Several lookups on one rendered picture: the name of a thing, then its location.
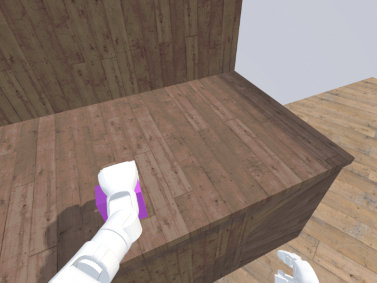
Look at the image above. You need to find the left robot upper arm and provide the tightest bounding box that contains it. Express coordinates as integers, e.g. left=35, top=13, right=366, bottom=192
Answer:
left=55, top=265, right=100, bottom=283

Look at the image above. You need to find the robot left hand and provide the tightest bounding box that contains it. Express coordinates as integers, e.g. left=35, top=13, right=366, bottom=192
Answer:
left=98, top=160, right=139, bottom=196

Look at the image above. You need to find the sponge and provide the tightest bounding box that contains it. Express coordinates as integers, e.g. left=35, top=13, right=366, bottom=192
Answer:
left=95, top=180, right=148, bottom=222

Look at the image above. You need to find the robot right hand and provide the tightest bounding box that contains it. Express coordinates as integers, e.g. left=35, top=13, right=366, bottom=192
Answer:
left=275, top=250, right=319, bottom=283

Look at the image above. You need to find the robot left forearm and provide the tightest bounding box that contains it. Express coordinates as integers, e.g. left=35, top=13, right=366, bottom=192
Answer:
left=48, top=187, right=142, bottom=283

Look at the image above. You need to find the table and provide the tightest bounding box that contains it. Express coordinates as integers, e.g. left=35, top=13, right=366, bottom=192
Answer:
left=0, top=0, right=355, bottom=283

